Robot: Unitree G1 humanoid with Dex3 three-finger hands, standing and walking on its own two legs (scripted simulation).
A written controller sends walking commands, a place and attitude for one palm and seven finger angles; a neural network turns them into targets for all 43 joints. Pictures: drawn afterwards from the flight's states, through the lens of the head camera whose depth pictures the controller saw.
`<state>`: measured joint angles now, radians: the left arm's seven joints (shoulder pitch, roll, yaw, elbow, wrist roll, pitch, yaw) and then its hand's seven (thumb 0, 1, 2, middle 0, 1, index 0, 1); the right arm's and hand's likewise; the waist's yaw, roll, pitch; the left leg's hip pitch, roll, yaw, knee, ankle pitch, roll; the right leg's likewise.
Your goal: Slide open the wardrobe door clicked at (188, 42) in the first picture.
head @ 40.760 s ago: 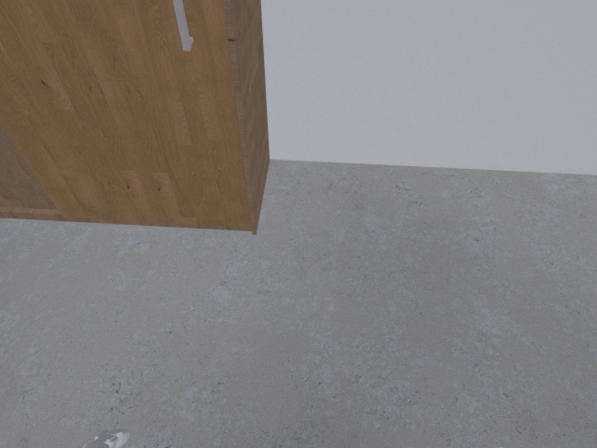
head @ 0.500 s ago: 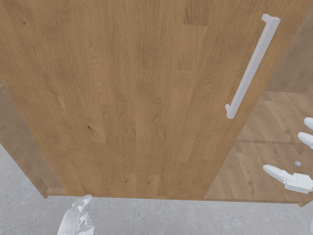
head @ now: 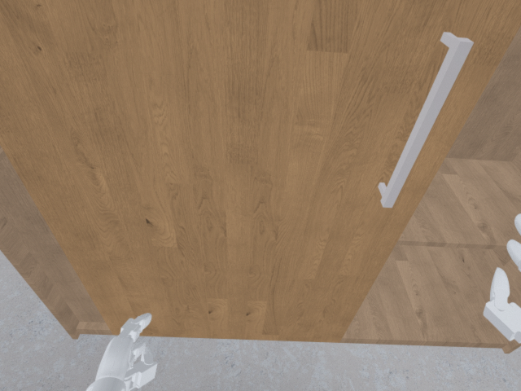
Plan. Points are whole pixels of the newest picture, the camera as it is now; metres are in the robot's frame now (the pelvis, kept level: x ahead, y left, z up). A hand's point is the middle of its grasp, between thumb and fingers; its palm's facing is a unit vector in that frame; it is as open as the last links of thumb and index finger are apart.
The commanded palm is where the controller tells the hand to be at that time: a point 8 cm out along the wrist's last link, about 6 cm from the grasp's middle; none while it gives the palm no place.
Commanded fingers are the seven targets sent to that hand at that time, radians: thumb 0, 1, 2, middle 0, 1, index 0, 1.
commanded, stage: draw the hand back to the body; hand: right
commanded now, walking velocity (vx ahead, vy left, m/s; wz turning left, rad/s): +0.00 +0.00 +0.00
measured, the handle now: (413, 132) +0.47 -0.26 +0.21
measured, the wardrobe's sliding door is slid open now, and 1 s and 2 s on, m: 0.68 0.68 0.68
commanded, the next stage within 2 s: step back with the hand held close in 0.24 s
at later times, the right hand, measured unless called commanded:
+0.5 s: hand (504, 300) +0.18 -0.26 +0.17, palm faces +0.46 +0.79 -0.41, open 7.4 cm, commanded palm +0.12 -0.30 +0.17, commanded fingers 0.00 -0.90 -0.90 0.20 0.30 0.20 0.30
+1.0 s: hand out of the picture +0.10 -0.32 +0.16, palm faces +0.47 +0.75 -0.47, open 7.4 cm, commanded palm +0.04 -0.35 +0.17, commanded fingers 0.00 -0.90 -0.90 0.20 0.30 0.20 0.30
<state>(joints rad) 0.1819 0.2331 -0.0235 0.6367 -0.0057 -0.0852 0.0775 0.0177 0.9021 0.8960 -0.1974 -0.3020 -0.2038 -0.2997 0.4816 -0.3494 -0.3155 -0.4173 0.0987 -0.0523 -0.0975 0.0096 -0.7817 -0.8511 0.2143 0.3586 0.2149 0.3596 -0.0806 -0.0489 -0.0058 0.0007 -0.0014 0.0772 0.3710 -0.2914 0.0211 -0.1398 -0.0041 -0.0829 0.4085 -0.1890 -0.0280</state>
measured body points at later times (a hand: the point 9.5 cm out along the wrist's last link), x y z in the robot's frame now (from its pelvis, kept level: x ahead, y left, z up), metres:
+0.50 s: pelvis -0.01 +0.00 +0.00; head -0.03 +0.02 +0.45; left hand +0.17 +0.23 -0.08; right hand +0.15 -0.30 +0.19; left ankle -0.05 +0.10 -0.74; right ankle +0.03 -0.10 -0.74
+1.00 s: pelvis -0.08 -0.04 -0.01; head -0.07 -0.05 +0.44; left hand +0.11 +0.18 -0.09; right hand +0.07 -0.36 +0.18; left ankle -0.05 +0.09 -0.74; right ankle +0.03 -0.10 -0.74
